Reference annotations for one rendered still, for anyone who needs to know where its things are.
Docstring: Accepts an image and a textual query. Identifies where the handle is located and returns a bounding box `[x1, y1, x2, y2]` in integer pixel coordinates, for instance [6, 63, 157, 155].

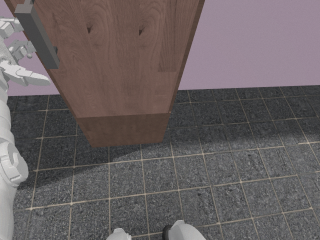
[14, 0, 60, 69]

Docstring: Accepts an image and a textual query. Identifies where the robot left shin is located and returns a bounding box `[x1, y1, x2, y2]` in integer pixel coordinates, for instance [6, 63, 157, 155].
[113, 228, 125, 233]

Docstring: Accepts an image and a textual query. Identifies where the right robot thigh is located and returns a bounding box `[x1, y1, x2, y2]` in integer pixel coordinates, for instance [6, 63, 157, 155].
[168, 224, 206, 240]

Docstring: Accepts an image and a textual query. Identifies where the left robot hand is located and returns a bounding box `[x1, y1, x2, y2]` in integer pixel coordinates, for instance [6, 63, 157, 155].
[0, 16, 51, 87]

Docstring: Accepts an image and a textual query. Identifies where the left robot forearm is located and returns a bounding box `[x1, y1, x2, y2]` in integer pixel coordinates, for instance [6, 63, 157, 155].
[0, 75, 15, 146]

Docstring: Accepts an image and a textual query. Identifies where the cupboard door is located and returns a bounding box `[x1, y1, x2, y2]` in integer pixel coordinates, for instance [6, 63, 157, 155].
[10, 0, 199, 118]

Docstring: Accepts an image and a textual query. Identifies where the left robot upper arm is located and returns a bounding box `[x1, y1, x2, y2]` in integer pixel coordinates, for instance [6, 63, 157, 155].
[0, 141, 29, 240]

